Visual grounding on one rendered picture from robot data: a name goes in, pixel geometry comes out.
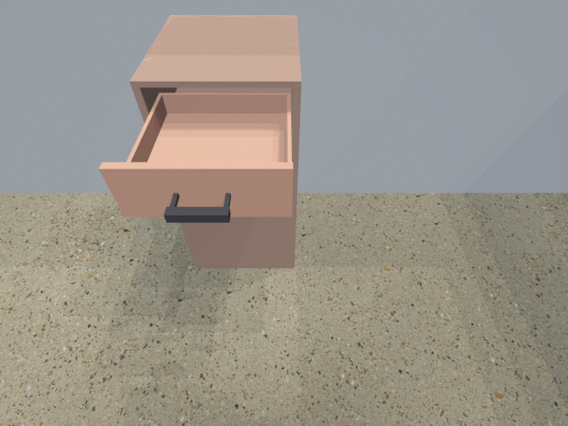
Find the handle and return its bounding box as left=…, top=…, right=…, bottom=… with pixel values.
left=164, top=193, right=231, bottom=223

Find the drawer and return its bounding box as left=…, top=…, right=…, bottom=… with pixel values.
left=99, top=93, right=293, bottom=217

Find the cabinet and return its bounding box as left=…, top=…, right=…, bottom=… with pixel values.
left=130, top=15, right=302, bottom=268

